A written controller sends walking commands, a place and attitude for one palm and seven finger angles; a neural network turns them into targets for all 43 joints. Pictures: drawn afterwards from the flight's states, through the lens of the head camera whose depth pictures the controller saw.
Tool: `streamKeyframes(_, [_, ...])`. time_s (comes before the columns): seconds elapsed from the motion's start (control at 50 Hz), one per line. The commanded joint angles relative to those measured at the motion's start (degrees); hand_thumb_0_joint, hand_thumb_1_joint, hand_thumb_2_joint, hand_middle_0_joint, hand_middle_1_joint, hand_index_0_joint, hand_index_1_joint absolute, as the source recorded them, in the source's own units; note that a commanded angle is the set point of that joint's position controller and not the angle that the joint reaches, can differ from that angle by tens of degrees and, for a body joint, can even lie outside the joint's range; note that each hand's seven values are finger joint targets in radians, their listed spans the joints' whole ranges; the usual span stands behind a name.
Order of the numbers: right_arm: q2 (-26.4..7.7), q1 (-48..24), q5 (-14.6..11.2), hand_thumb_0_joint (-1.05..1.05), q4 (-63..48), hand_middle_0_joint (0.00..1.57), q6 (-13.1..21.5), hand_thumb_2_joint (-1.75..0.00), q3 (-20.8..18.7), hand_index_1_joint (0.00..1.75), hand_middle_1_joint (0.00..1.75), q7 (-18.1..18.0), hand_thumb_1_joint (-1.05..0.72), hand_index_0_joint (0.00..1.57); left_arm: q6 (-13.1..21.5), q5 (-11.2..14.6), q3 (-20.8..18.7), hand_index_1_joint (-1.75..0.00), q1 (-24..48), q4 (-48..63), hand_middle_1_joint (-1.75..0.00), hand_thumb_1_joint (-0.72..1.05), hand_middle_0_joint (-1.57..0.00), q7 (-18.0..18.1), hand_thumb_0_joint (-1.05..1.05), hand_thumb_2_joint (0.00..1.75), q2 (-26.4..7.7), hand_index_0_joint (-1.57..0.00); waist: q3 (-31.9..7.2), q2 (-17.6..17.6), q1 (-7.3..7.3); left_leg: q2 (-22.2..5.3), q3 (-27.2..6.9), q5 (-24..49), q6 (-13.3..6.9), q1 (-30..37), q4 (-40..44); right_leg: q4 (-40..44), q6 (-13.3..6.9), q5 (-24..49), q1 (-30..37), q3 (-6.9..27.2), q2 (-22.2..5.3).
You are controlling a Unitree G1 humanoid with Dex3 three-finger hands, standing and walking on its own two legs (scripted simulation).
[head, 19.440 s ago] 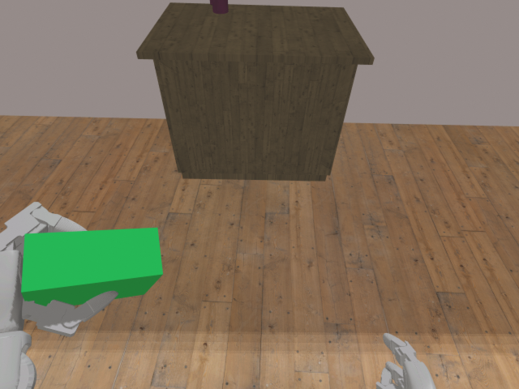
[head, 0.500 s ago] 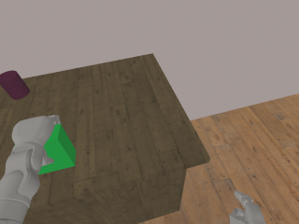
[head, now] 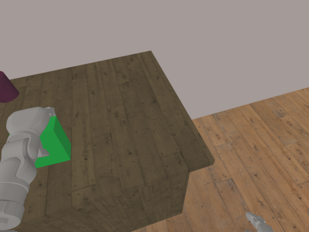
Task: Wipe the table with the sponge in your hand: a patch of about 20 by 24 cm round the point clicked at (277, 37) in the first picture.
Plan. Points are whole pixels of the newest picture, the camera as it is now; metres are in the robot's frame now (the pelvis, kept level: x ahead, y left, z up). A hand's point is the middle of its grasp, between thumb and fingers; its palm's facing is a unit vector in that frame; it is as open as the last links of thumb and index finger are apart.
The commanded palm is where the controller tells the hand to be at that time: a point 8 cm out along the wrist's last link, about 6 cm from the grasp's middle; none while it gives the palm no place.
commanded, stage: wipe forward along the first lane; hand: left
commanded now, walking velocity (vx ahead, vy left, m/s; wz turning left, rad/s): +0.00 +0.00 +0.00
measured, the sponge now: (47, 148) +0.31 +0.35 +0.04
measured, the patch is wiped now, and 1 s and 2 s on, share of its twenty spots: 0.25 0.35 0.40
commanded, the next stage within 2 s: slide across to the middle lane in 0.60 s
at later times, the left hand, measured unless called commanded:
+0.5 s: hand (43, 118) +0.38 +0.36 +0.09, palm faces -0.12 +0.01 -0.99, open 9.8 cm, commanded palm +0.36 +0.35 +0.11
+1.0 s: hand (51, 109) +0.41 +0.36 +0.09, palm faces -0.08 +0.03 -1.00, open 9.8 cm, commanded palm +0.40 +0.33 +0.14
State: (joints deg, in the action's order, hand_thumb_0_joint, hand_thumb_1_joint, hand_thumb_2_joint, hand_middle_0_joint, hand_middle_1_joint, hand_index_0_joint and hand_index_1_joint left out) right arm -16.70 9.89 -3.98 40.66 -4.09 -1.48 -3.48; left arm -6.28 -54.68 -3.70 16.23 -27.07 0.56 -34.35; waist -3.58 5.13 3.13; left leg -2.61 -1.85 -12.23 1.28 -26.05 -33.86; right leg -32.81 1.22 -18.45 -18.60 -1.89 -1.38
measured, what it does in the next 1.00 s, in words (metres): stands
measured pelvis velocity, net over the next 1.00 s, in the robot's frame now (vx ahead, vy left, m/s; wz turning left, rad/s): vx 0.01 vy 0.01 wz -0.01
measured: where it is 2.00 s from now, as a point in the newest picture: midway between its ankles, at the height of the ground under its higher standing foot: outside the picture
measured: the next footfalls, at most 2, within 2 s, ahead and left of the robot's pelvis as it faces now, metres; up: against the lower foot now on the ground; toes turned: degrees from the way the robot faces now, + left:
none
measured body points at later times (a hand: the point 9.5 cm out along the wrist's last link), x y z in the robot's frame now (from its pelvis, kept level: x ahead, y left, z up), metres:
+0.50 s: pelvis +0.00 +0.00 +0.00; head +0.04 -0.01 +0.44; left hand +0.38 +0.36 +0.14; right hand +0.11 -0.27 -0.13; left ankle +0.05 +0.14 -0.73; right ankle -0.02 -0.14 -0.73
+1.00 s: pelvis +0.01 +0.01 +0.00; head +0.06 +0.00 +0.45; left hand +0.41 +0.35 +0.15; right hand +0.10 -0.26 -0.13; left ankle +0.05 +0.14 -0.73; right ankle -0.02 -0.14 -0.73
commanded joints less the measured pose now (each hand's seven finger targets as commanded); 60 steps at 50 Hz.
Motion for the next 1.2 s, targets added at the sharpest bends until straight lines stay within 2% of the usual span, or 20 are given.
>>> streamKeyframes(0.0, [-7.61,-5.03,-0.27,0.00,-7.27,0.20,2.19,-0.90,-2.35,0.30,0.30,-0.50,-0.90,0.20,-0.20,-1.94,-1.80,-1.60,14.34,-0.33,-1.60,0.10,-1.20,1.56,0.00,1.30,-11.94,-1.20,-6.46,-7.07,-1.60,3.47,2.03,-0.17,-3.89,9.21,3.95,7.53,-3.36,4.24,-5.84,-1.41,3.14])
streamKeyframes(0.18, [-7.84,-2.64,-0.42,0.00,-6.46,0.20,1.49,-0.90,-2.40,0.30,0.30,-0.39,-0.90,0.20,0.81,-3.12,0.03,-1.60,22.87,-5.92,-1.60,0.10,-1.20,1.31,0.00,1.30,-12.42,-1.20,-9.08,-6.07,-2.85,3.39,1.96,0.64,-4.09,9.45,3.15,6.81,-3.58,5.32,-6.56,-1.41,3.16])
streamKeyframes(0.28, [-8.10,-0.77,-0.26,0.00,-5.66,0.20,1.00,-0.90,-2.61,0.30,0.30,-0.41,-0.90,0.20,2.50,-4.33,-0.99,-1.60,27.49,-10.51,-1.60,0.10,-1.20,1.33,0.00,1.30,-15.08,-1.20,-9.83,-5.23,-3.29,3.25,1.99,0.38,-4.12,8.79,2.58,6.37,-3.75,5.02,-7.64,-1.27,3.22])
streamKeyframes(0.34, [-8.25,-0.45,-0.26,0.00,-5.81,0.20,0.63,-0.90,-2.71,0.30,0.30,-0.38,-0.90,0.20,3.48,-4.23,-4.06,-1.60,27.11,-11.88,-1.60,0.10,-1.20,1.54,0.00,1.30,-18.05,-1.20,-11.83,-4.94,-2.36,3.23,1.81,2.35,-4.18,8.10,2.36,6.33,-4.02,7.06,-5.96,-0.61,3.27])
streamKeyframes(0.38, [-8.53,0.76,-0.28,0.00,-5.43,0.20,0.35,-0.90,-2.76,0.30,0.30,-0.28,-0.90,0.20,3.84,-4.38,-3.03,-1.60,29.19,-14.04,-1.60,0.10,-1.20,1.81,0.00,1.30,-18.05,-1.20,-10.89,-6.42,-3.51,3.16,2.17,1.71,-4.29,7.24,1.85,6.19,-3.55,6.96,-6.65,-0.93,3.19])
streamKeyframes(0.42, [-8.74,1.41,-0.23,0.00,-5.16,0.20,0.11,-0.90,-2.83,0.30,0.30,-0.13,-0.90,0.20,4.08,-5.14,-3.05,-1.60,30.54,-15.56,-1.60,0.10,-1.20,2.02,0.00,1.30,-18.87,-1.20,-11.37,-5.86,-3.71,3.15,2.23,2.39,-4.22,6.97,1.65,5.85,-3.62,7.42,-7.11,-0.92,3.26])
streamKeyframes(0.44, [-8.67,1.20,-0.20,0.00,-5.23,0.20,0.12,-0.90,-3.00,0.30,0.30,-0.09,-0.90,0.20,4.69,-5.08,-4.53,-1.60,30.07,-14.92,-1.60,0.10,-1.20,1.95,0.00,1.30,-19.82,-1.20,-12.78,-3.77,-2.79,3.07,2.02,4.05,-4.26,7.57,1.68,5.61,-4.09,8.77,-6.58,-0.59,3.32])
streamKeyframes(0.5, [-8.71,2.36,-0.12,0.00,-4.98,0.20,-0.37,-0.90,-3.26,0.30,0.30,0.40,-0.90,0.20,4.82,-5.52,-2.31,-1.60,30.59,-15.79,-1.60,0.10,-1.20,2.29,0.00,1.30,-17.97,-1.20,-13.30,-4.04,-3.59,3.05,2.31,4.65,-4.26,7.82,1.02,5.36,-3.89,9.48,-7.14,-0.89,3.38])
streamKeyframes(0.54, [-8.98,2.52,-0.20,0.00,-4.68,0.20,-0.52,-0.90,-3.24,0.30,0.30,0.30,-0.90,0.20,5.18,-5.03,-5.10,-1.60,30.89,-16.77,-1.60,0.10,-1.20,2.37,0.00,1.30,-20.77,-1.20,-13.77,-4.40,-3.20,2.86,2.05,5.37,-4.35,7.29,1.20,5.38,-4.12,10.42,-6.38,-0.55,3.44])
streamKeyframes(0.58, [-9.37,3.58,-0.25,0.00,-4.20,0.20,-0.74,-0.90,-3.44,0.30,0.30,0.25,-0.90,0.20,5.34,-5.25,-4.86,-1.60,31.94,-18.59,-1.60,0.10,-1.20,2.59,0.00,1.30,-21.57,-1.20,-13.29,-6.37,-4.21,2.96,2.47,4.80,-4.45,6.27,0.66,5.31,-3.60,10.56,-6.55,-0.58,3.38])
streamKeyframes(0.66, [-9.66,4.77,-0.17,0.00,-3.90,0.20,-0.92,-0.90,-3.60,0.30,0.30,0.42,-0.90,0.20,5.73,-5.78,-4.92,-1.60,32.75,-20.08,-1.60,0.10,-1.20,2.64,0.00,1.30,-22.66,-1.20,-14.11,-4.60,-4.10,3.04,2.29,5.23,-4.53,6.51,0.70,5.13,-3.90,10.38,-6.81,-0.58,3.64])
streamKeyframes(0.72, [-9.23,4.40,-0.39,0.00,-4.07,0.20,-0.88,-0.90,-3.65,0.30,0.30,0.71,-0.90,0.20,5.86,-5.57,-3.17,-1.60,34.41,-18.53,-1.60,0.10,-1.20,2.70,0.00,1.30,-20.77,-1.20,-14.51,-3.86,-4.40,2.77,2.29,4.85,-4.43,7.32,0.93,5.46,-3.83,9.60,-7.33,-0.53,3.56])
streamKeyframes(0.76, [-8.65,4.27,-0.20,0.00,-4.46,0.20,-0.69,-0.90,-3.82,0.30,0.30,0.66,-0.90,0.20,6.45,-4.72,-0.87,-1.60,35.18,-14.85,-1.60,0.10,-1.20,2.57,0.00,1.30,-17.50,-1.20,-16.48,-0.59,-4.36,2.67,2.00,6.32,-4.48,10.34,0.94,5.31,-4.20,9.87,-7.46,-0.79,3.74])
streamKeyframes(0.82, [-8.52,3.66,-0.60,0.00,-3.93,0.20,-0.59,-0.90,-3.79,0.30,0.30,0.53,-0.90,0.20,5.89,-3.04,-1.01,-1.60,36.76,-14.59,-1.60,0.10,-1.20,3.30,0.00,1.30,-16.78,-1.20,-14.89,-3.40,-5.02,2.35,1.91,4.39,-4.40,10.24,1.74,6.37,-3.76,8.79,-7.60,-0.68,3.60])
streamKeyframes(0.84, [-8.43,2.96,-0.69,0.00,-3.91,0.20,-0.36,-0.90,-3.66,0.30,0.30,0.25,-0.90,0.20,6.26,-2.01,-2.59,-1.60,36.86,-13.43,-1.60,0.10,-1.20,3.35,0.00,1.30,-17.61,-1.20,-16.39,-2.72,-4.25,2.25,1.40,5.57,-4.37,10.89,2.38,6.30,-4.06,9.63,-6.56,-0.61,3.62])
streamKeyframes(0.88, [-8.07,2.70,-0.70,0.00,-4.04,0.20,-0.18,-0.90,-3.63,0.30,0.30,0.44,-0.90,0.20,5.53,-2.10,0.71,-1.60,37.58,-11.27,-1.60,0.10,-1.20,3.68,0.00,1.30,-14.50,-1.20,-16.95,-0.93,-4.69,2.38,1.54,6.64,-4.30,12.77,2.37,6.08,-3.96,10.10,-6.55,-1.06,3.56])
streamKeyframes(0.94, [-7.58,0.71,-0.78,0.00,-4.47,0.20,0.12,-0.90,-3.44,0.30,0.30,0.63,-0.90,0.20,3.85,-1.93,0.59,-1.60,37.57,-7.85,-1.60,0.10,-1.20,4.14,0.00,1.30,-13.35,-1.20,-17.75,0.43,-3.79,2.23,0.56,8.45,-4.14,14.90,3.36,6.27,-4.49,10.78,-5.82,-1.20,3.63])
streamKeyframes(1.02, [-7.57,-0.10,-0.93,0.00,-4.17,0.20,0.24,-0.90,-2.81,0.30,0.30,0.70,-0.90,0.20,0.31,-2.12,3.38,-1.60,39.48,-9.60,-1.60,0.10,-1.20,4.69,0.00,1.30,-10.94,-1.20,-14.84,-2.17,-4.65,2.36,0.74,6.09,-4.08,14.20,4.24,6.90,-3.99,9.54,-5.88,-1.64,3.38])
streamKeyframes(1.04, [-7.57,-0.73,-0.90,0.00,-4.08,0.20,0.40,-0.90,-2.82,0.30,0.30,0.56,-0.90,0.20,0.04,-1.88,0.96,-1.60,39.28,-9.29,-1.60,0.10,-1.20,4.70,0.00,1.30,-12.63,-1.20,-15.92,-1.88,-3.82,2.27,0.45,6.98,-4.03,14.63,4.56,6.91,-4.25,10.09,-4.98,-1.42,3.34])
streamKeyframes(1.18, [-7.04,-1.49,-0.58,0.00,-5.27,0.20,0.11,-0.90,-2.50,0.30,0.30,1.17,-0.90,0.20,-3.00,-3.08,5.05,-1.60,38.37,-8.36,-1.60,0.10,-1.20,4.35,0.00,1.30,-7.50,-1.20,-17.19,-2.62,-4.08,2.31,0.73,11.47,-3.81,16.48,3.41,6.44,-4.24,13.64,-3.80,-1.95,3.22])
